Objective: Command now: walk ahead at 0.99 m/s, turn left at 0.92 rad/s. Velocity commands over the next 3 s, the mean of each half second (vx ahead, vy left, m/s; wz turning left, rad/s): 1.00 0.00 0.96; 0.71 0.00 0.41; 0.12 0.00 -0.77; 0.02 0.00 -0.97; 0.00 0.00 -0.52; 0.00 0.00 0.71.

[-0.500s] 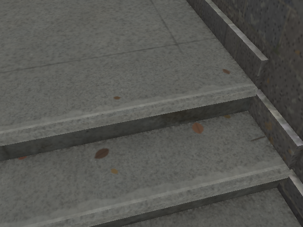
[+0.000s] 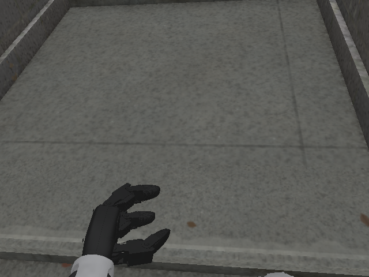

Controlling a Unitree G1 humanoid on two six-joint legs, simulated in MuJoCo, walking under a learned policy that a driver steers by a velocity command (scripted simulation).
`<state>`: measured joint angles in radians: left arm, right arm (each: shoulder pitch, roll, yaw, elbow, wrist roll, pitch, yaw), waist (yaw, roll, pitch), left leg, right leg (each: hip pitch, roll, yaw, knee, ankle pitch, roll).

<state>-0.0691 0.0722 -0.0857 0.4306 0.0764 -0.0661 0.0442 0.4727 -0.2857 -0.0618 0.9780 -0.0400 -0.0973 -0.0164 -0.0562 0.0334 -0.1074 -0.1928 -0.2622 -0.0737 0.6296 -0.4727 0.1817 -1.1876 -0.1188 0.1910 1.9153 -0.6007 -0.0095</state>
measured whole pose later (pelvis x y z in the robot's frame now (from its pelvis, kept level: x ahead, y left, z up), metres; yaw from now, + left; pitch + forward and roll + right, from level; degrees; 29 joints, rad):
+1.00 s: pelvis +0.78 +0.17 +0.32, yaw +39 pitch +2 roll +2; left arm -0.03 0.20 -0.05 0.47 0.04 -0.06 -0.10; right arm 0.39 -0.28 -0.03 0.87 -0.07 -0.15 0.05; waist -0.04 -0.01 -0.05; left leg -0.07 -0.12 0.02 0.65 -0.40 0.01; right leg -0.73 0.01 0.03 0.76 0.07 0.03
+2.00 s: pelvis +0.94 +0.25 +0.33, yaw -16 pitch +4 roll +2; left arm 0.23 0.30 0.07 0.55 -0.01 0.04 0.03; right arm 0.13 -0.30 -0.09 0.69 -0.02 -0.02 -0.05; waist 0.00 0.02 0.02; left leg -0.64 -0.01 -0.07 1.08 -0.32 -0.07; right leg -0.40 0.06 0.13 0.56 -0.22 -0.03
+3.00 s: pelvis +0.95 +0.29 +0.32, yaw -3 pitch +3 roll -1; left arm 0.16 0.33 0.10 0.67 0.01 -0.01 0.02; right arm 0.11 -0.31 -0.09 0.56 0.01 0.05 0.02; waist 0.03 -0.04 0.07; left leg -0.42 0.01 0.04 0.67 -0.29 0.04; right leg -0.36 -0.12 -0.11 0.96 -0.54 0.08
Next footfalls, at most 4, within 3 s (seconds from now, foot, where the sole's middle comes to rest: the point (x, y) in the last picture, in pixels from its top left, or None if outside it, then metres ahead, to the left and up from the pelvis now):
0.10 right None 0.29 -0.25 -0.59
0.62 left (148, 221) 0.62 0.15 -0.44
1.02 right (126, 134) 1.02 0.24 -0.44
1.42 left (73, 141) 1.01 0.44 -0.44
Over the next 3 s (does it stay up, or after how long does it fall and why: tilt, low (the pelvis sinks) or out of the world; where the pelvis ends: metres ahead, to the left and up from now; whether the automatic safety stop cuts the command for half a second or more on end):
stays up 0.95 0.29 0.32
